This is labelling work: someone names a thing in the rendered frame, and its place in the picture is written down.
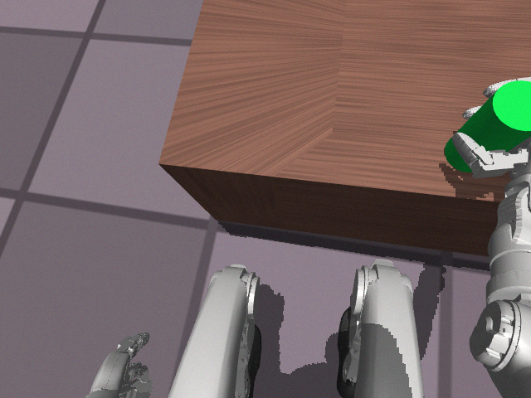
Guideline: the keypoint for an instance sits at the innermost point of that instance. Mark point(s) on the right robot arm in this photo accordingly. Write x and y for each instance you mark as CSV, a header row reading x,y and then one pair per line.
x,y
501,340

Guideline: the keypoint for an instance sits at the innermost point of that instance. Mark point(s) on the left robot hand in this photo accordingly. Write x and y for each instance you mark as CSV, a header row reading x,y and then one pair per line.
x,y
116,373

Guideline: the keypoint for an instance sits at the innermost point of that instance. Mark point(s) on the right robot foot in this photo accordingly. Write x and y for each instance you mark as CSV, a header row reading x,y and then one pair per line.
x,y
345,387

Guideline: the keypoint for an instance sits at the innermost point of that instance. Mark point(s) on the right robot hand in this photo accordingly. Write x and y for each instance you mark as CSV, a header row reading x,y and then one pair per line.
x,y
495,162

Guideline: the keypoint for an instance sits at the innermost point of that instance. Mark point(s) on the can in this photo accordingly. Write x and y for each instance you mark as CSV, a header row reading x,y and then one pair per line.
x,y
502,122

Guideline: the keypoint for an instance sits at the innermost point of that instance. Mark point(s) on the left robot foot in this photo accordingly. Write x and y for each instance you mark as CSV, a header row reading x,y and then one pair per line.
x,y
254,362

